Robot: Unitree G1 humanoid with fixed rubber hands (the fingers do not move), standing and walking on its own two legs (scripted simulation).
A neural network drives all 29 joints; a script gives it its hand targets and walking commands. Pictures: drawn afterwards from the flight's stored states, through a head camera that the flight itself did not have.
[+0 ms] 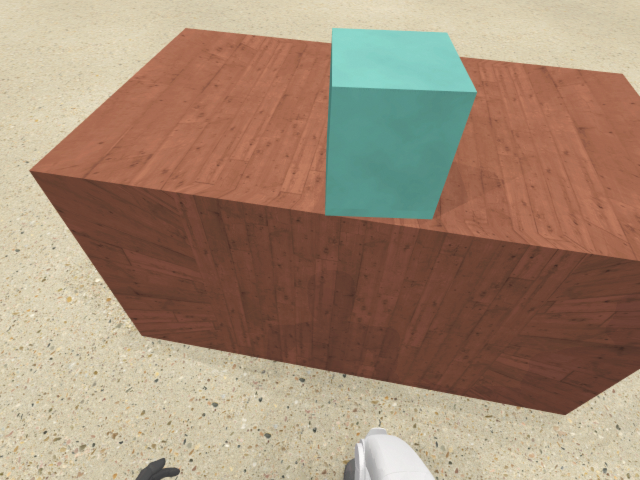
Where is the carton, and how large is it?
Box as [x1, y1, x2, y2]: [325, 28, 476, 218]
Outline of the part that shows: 332,28 326,146 325,215 431,218 476,93 447,33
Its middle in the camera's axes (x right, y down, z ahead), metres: +0.11 -0.20 +0.69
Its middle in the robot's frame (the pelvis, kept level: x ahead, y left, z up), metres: +0.66 -0.14 +0.09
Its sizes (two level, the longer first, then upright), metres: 0.210 0.200 0.250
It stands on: a pedestal, 0.71 m high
